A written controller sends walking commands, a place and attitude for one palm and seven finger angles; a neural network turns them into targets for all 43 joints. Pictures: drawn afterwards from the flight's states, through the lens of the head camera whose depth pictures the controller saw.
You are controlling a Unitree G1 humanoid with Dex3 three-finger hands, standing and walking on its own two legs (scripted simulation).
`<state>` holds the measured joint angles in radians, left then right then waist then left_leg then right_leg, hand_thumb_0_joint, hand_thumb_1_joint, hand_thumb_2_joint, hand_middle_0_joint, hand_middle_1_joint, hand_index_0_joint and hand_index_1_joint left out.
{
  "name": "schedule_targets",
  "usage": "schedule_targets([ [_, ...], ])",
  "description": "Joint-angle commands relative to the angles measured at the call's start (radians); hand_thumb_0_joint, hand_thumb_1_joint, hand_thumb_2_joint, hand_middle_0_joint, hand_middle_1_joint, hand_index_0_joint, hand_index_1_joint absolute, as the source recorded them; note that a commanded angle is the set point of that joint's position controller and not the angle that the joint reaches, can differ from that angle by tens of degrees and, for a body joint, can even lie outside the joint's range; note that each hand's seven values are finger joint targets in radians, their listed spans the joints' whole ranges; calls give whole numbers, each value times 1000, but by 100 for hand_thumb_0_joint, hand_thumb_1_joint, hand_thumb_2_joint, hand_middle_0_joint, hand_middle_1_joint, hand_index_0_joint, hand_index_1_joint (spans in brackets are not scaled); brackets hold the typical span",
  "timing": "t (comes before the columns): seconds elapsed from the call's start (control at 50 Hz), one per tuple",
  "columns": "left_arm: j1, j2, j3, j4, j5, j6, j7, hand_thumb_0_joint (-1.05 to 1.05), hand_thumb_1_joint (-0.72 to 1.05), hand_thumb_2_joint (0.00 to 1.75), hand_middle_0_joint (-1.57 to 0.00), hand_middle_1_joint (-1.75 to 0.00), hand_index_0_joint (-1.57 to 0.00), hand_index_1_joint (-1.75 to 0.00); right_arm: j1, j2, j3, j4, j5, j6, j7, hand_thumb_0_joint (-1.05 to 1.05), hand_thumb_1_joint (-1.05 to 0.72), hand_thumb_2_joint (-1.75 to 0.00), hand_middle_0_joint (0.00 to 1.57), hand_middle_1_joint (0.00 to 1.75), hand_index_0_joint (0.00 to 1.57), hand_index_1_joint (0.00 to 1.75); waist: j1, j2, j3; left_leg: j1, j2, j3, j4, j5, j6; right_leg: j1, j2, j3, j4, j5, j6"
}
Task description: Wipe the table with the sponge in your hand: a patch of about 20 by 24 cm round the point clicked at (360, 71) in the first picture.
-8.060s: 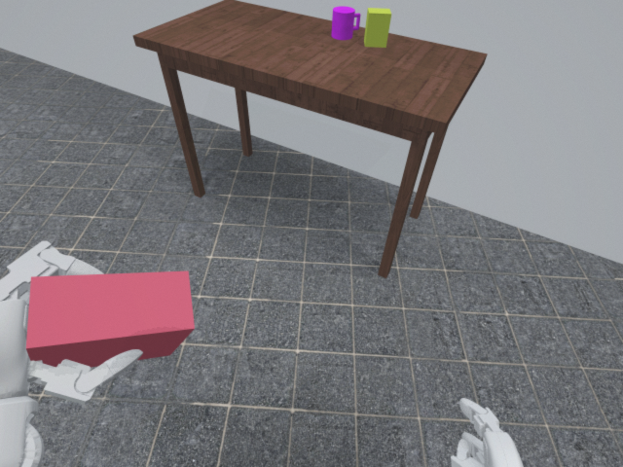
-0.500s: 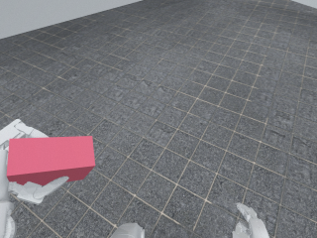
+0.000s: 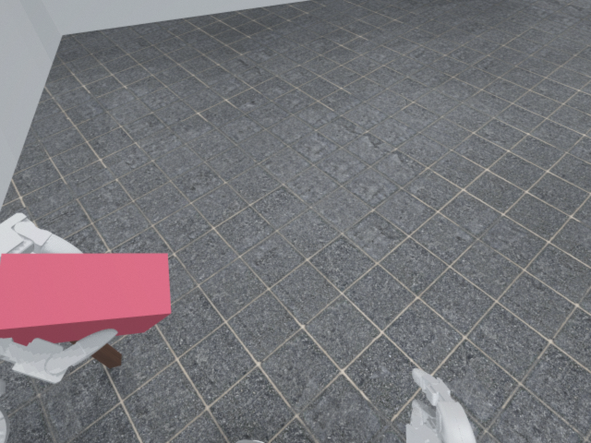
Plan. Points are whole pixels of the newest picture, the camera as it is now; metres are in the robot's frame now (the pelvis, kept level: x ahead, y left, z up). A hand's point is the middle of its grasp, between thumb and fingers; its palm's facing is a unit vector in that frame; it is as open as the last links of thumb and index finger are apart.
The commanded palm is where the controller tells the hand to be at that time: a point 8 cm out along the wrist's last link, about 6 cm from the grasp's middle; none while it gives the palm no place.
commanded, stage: turn to face it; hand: left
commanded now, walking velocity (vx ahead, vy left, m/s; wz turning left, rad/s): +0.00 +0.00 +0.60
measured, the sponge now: (111, 299) +0.22 +0.20 +0.15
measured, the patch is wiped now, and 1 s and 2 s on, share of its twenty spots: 0.00 0.00 0.00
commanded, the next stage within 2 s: none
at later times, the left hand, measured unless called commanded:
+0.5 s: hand out of the picture +0.05 +0.26 +0.18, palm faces +0.62 -0.67 -0.40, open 10.0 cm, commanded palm -0.02 +0.29 +0.18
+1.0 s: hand out of the picture -0.10 +0.21 +0.17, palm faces +0.76 -0.46 -0.46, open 10.0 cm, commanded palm -0.18 +0.22 +0.18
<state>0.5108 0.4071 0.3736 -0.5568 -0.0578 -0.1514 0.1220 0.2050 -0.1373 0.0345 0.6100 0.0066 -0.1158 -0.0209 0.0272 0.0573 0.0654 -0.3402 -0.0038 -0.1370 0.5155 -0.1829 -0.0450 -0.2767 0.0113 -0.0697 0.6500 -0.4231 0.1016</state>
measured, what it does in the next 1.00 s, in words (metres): walks backwards, turning left: right foot, then left foot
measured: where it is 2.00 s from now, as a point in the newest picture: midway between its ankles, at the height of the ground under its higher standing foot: outside the picture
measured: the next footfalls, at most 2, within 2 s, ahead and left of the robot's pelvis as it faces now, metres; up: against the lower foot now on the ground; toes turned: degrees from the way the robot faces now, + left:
right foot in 0.02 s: +0.02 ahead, -0.09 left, +0.00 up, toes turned -3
left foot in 0.48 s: -0.12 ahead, +0.12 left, +0.00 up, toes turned +22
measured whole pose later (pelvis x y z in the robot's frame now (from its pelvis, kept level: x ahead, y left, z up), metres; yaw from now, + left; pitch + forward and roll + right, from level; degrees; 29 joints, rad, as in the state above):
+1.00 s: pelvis -0.15 -0.10 +0.01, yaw +36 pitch -2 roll +3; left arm 0.48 0.36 0.32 -0.49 -0.04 -0.14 0.14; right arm 0.18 -0.23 -0.02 0.63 0.00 -0.06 -0.07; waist -0.01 -0.01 0.09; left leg -0.45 0.01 0.05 1.08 -0.43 -0.07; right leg -0.23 -0.11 -0.19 0.50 -0.23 -0.04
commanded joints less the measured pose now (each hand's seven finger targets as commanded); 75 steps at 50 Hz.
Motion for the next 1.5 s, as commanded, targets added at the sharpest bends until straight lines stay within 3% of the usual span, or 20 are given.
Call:
schedule_targets([
  [0.0, -128, 194, 120, -141, 14, -25, 25, 0, 10, 130, -120, -160, -120, -160, -83, -132, -60, -152, 7, -23, -22, 0, -90, -90, 20, 30, 20, 30, -9, -263, -153, -225, 15, 30, 223, -281, 45, 297, -314, 290, -421, 196, -139],
  [0.04, -151, 169, 101, -148, -9, -17, 41, 0, 10, 130, -120, -160, -120, -160, -90, -180, -93, -152, 5, -28, -25, 0, -90, -90, 20, 30, 20, 30, -24, -312, -117, -218, -21, 50, 675, -307, -10, 96, -459, 424, -413, 304, -202],
  [0.1, -102, 159, 108, -142, 6, -46, 38, 0, 10, 130, -120, -160, -120, -160, -149, -127, -54, -147, -5, -4, -42, 0, -90, -90, 20, 30, 20, 30, -22, -163, -112, -237, 6, 118, 783, -226, -41, 120, -340, 97, -331, 553, -193],
  [0.32, -17, 135, 121, -190, 6, -63, 81, 0, 10, 130, -120, -160, -120, -160, -99, -157, -87, -196, -22, 14, -66, 0, -90, -90, 20, 30, 20, 30, 16, -235, -215, -87, 44, 238, 220, -333, 5, 305, -413, 51, -260, 661, -239],
  [0.4, -54, 127, 106, -258, 6, -74, 83, 0, 10, 130, -120, -160, -120, -160, -49, -161, -90, -200, -24, 30, -59, 0, -90, -90, 20, 30, 20, 30, -32, -160, -247, 111, 10, 246, -50, -139, 23, 178, -376, -11, -106, 551, -164],
  [0.42, -60, 135, 100, -284, -2, -79, 80, 0, 10, 130, -120, -160, -120, -160, -40, -174, -99, -196, -19, 31, -62, 0, -90, -90, 20, 30, 20, 30, -49, -74, -243, 210, 50, 207, -124, -25, 40, 94, -336, -53, 41, 468, -126],
  [0.46, -89, 151, 89, -332, -2, -116, 62, 0, 10, 130, -120, -160, -120, -160, -57, -216, -101, -210, -14, 0, -47, 0, -90, -90, 20, 30, 20, 30, -28, 306, -152, 300, 415, -274, -187, 668, 235, -296, -108, -66, 389, -224, -25],
  [0.56, -52, 139, 95, -296, 27, -111, 28, 0, 10, 130, -120, -160, -120, -160, -53, -194, -104, -157, 10, -41, -12, 0, -90, -90, 20, 30, 20, 30, -33, 212, -104, 146, 256, -66, -139, 423, 206, -251, -89, 6, 413, -39, -10],
  [0.72, -80, 111, 94, -171, 1, -63, 13, 0, 10, 130, -120, -160, -120, -160, -61, -179, -80, -146, 6, -43, -11, 0, -90, -90, 20, 30, 20, 30, -15, 156, -133, 12, 192, -100, -71, 147, 158, 122, 5, -36, -120, 77, 0],
  [0.74, -104, 114, 91, -157, 2, -61, 12, 0, 10, 130, -120, -160, -120, -160, -77, -162, -72, -147, 11, -40, -12, 0, -90, -90, 20, 30, 20, 30, -4, 87, -138, -25, 162, -88, -6, 46, 131, 181, -34, -11, -264, 148, -13],
  [0.78, -160, 224, 149, -129, 16, -42, 34, 0, 10, 130, -120, -160, -120, -160, -95, -131, -61, -167, 12, -31, -22, 0, -90, -90, 20, 30, 20, 30, -10, -359, -129, -265, -34, 119, 471, -386, 10, 224, -447, 408, -387, 350, -188],
  [0.8, -155, 157, 100, -107, -9, -40, 33, 0, 10, 130, -120, -160, -120, -160, -67, -177, -97, -156, 11, -35, -27, 0, -90, -90, 20, 30, 20, 30, -17, -397, -131, -198, -14, 56, 681, -335, 1, 97, -476, 416, -414, 276, -203],
  [0.88, -125, 162, 113, -143, 10, -60, 33, 0, 10, 130, -120, -160, -120, -160, -156, -138, -60, -156, -2, 1, -43, 0, -90, -90, 20, 30, 20, 30, -18, -211, -97, -193, 24, 136, 764, -227, -32, 68, -348, 84, -371, 336, -198],
  [1.04, -41, 142, 133, -203, 12, -74, 75, 0, 10, 130, -120, -160, -120, -160, -96, -150, -83, -191, -23, 2, -60, 0, -90, -90, 20, 30, 20, 30, 12, -237, -185, -25, 42, 241, 188, -323, 14, 194, -396, 53, -292, 446, -227],
  [1.1, -45, 123, 116, -237, 5, -82, 76, 0, 10, 130, -120, -160, -120, -160, -41, -158, -94, -189, -21, 16, -53, 0, -90, -90, 20, 30, 20, 30, -43, -146, -228, 134, 4, 254, -84, -114, 24, 151, -351, -11, -89, 503, -152],
  [1.16, -65, 151, 105, -321, 6, -126, 51, 0, 10, 130, -120, -160, -120, -160, -39, -217, -114, -198, -9, -13, -32, 0, -90, -90, 20, 30, 20, 30, -30, 296, -155, 305, 414, -270, -161, 746, 236, -311, -96, -46, 408, -252, -29],
  [1.26, -24, 143, 106, -320, 18, -121, 27, 0, 10, 130, -120, -160, -120, -160, -43, -195, -111, -153, 10, -60, -5, 0, -90, -90, 20, 30, 20, 30, -37, 219, -112, 176, 244, -74, -123, 495, 202, -256, -73, 0, 362, -29, -11],
  [1.42, -40, 125, 104, -167, -9, -58, 12, 0, 10, 130, -120, -160, -120, -160, -47, -187, -86, -139, 4, -48, -14, 0, -90, -90, 20, 30, 20, 30, -26, 151, -146, 97, 218, -138, -91, 296, 185, 34, 11, -19, -45, 37, 0],
  [1.46, -92, 124, 95, -154, -3, -54, 10, 0, 10, 130, -120, -160, -120, -160, -72, -171, -72, -139, 7, -41, -14, 0, -90, -90, 20, 30, 20, 30, -9, 91, -147, 18, 177, -128, -13, 143, 141, 162, -29, 8, -278, 161, -18],
  [1.48, -130, 168, 111, -151, 13, -49, 18, 0, 10, 130, -120, -160, -120, -160, -67, -151, -66, -141, 9, -35, -16, 0, -90, -90, 20, 30, 20, 30, -14, -116, -172, -103, 95, -41, 136, -76, 89, 273, -190, 145, -356, 306, -80],
])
